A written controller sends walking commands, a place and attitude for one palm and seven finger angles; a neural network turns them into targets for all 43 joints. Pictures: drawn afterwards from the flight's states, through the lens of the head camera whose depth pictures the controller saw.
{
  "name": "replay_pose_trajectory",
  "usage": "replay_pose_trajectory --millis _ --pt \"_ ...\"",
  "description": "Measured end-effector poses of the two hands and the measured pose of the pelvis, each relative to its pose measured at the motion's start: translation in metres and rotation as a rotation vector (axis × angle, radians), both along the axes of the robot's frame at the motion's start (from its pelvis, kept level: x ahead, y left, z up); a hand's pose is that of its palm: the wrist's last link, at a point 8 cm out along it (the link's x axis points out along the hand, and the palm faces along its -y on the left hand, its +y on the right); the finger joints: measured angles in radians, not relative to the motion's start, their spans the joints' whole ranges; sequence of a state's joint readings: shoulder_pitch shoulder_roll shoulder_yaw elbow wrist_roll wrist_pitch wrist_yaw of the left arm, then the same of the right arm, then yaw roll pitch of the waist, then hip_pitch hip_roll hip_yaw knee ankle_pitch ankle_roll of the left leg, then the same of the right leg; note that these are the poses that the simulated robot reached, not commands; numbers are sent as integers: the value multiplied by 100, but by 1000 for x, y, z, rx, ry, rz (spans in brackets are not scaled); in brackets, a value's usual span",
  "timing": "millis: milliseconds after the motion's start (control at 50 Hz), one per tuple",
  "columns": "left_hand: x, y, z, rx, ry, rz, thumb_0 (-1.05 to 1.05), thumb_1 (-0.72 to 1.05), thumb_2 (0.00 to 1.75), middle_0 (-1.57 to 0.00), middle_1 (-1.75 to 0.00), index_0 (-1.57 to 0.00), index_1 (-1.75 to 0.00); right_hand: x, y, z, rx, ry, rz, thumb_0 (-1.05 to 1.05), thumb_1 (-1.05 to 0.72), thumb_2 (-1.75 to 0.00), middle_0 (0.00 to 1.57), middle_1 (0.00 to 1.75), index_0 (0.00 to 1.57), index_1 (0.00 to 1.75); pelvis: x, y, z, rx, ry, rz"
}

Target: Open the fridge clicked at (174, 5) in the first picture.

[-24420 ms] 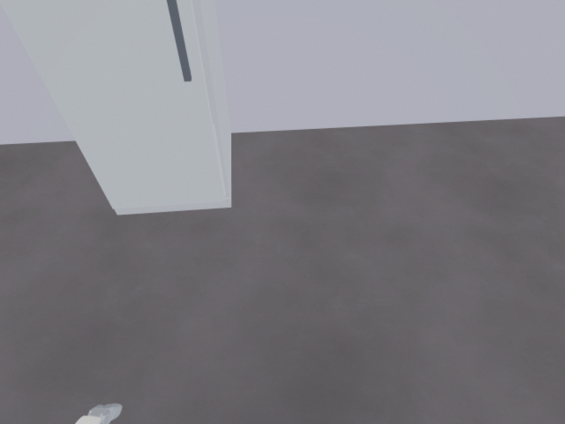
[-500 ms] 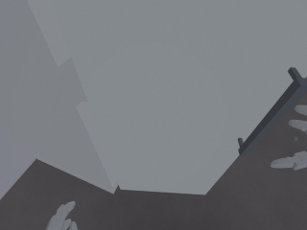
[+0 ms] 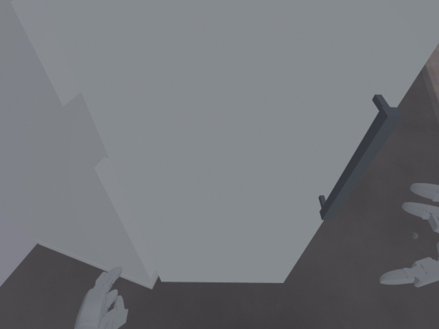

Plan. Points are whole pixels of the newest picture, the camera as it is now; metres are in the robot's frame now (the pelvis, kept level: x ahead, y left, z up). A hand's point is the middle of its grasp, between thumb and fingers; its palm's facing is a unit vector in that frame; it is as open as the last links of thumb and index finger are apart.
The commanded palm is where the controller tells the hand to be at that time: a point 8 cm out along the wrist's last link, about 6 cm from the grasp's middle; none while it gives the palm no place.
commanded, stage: slip the hand off the handle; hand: right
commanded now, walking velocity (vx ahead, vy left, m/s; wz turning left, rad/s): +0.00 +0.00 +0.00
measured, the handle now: (347, 167) +0.39 -0.23 +0.11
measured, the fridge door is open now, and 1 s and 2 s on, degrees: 71 71 71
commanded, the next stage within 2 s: draw the hand back to the body in 0.26 s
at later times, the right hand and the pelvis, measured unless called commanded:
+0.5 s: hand (427, 260) +0.21 -0.28 +0.12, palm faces +0.31 +0.95 -0.04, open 14.7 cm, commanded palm +0.17 -0.32 +0.13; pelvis +0.00 +0.01 +0.00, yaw -2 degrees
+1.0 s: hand (434, 259) +0.20 -0.27 +0.14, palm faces +0.41 +0.86 -0.30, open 14.1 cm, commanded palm +0.15 -0.30 +0.16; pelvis +0.00 +0.02 +0.01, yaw -1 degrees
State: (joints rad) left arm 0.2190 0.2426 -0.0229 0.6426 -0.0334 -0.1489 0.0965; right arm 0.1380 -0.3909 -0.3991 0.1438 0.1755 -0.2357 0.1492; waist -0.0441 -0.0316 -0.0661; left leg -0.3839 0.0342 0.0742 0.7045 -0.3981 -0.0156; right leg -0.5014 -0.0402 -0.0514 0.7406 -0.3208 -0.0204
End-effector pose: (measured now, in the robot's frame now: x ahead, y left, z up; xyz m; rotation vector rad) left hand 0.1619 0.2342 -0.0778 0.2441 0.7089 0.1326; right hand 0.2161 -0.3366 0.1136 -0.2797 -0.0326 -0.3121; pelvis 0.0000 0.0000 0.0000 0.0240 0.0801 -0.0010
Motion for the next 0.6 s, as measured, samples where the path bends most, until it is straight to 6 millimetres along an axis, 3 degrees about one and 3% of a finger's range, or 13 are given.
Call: replay_pose_trajectory --millis 160,360,400,500,600 --pt "19 -15 10 -16 -79 -59 2 90 89 -20 -30 -21 -30 -23 8 -1 5 14 -6 -2 55 -20 25 115 26 115 -3 0 0 1 -15 -12" --pt "14 -12 9 -22 -92 -71 2 90 89 -20 -30 -21 -30 -49 23 0 -12 24 1 -2 55 -20 25 115 26 115 -5 5 -2 0 -21 -18" --pt "11 -9 6 -16 -80 -69 2 90 89 -20 -30 -21 -30 -50 22 0 -15 21 -10 -2 55 -20 26 115 26 115 -6 7 -2 0 -22 -21" --pt "3 0 5 -7 -81 -27 2 90 89 -20 -30 -21 -30 -46 11 4 224 -69 6 -2 55 -20 25 115 26 115 -4 11 1 4 -43 -29" --pt "3 7 16 -17 -153 -15 2 90 89 -20 -30 -21 -30 -39 19 16 205 -16 73 -2 55 -20 25 115 26 115 -1 13 5 -4 -59 -19"
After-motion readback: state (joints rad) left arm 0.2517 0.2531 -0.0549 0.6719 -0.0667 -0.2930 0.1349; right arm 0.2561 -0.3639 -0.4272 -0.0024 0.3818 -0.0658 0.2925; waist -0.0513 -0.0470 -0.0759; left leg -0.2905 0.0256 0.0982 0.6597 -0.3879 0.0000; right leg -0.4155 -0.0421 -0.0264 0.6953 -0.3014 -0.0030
